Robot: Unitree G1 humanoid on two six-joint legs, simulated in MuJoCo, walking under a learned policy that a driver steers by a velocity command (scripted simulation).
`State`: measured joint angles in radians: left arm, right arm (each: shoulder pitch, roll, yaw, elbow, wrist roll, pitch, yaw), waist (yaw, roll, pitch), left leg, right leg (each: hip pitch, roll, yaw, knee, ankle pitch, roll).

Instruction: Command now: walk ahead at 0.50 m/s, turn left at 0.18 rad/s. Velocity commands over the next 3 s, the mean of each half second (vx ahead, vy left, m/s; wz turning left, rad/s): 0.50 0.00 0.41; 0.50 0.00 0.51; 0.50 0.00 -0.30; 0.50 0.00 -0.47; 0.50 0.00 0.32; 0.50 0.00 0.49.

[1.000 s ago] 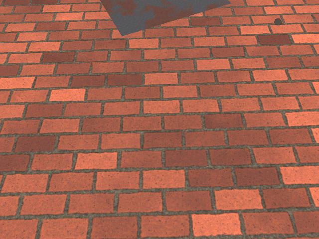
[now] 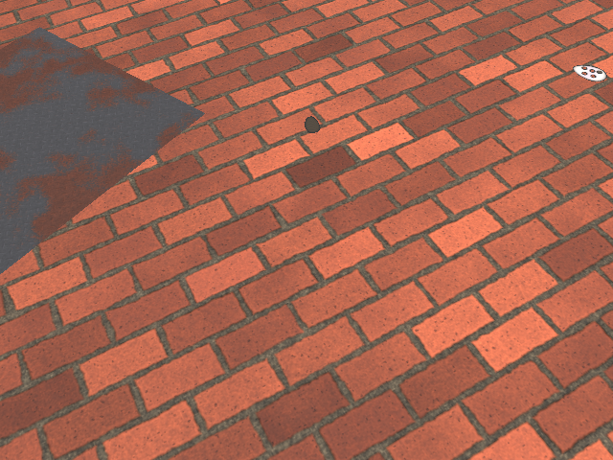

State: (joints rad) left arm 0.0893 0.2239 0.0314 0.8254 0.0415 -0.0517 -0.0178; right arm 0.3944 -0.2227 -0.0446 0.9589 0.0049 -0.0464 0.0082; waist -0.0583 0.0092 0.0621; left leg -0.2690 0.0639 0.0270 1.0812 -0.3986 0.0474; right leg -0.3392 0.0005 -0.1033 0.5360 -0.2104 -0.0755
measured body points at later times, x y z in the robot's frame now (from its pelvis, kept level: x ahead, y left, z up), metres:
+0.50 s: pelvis +0.26 +0.05 -0.02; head +0.29 +0.06 +0.43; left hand +0.19 +0.29 -0.17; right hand +0.47 -0.16 -0.13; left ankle +0.32 +0.11 -0.73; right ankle +0.09 -0.09 -0.65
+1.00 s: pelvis +0.53 +0.11 -0.01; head +0.56 +0.12 +0.44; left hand +0.59 +0.42 -0.10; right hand +0.66 -0.15 -0.14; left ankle +0.33 +0.11 -0.72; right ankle +0.68 +0.08 -0.74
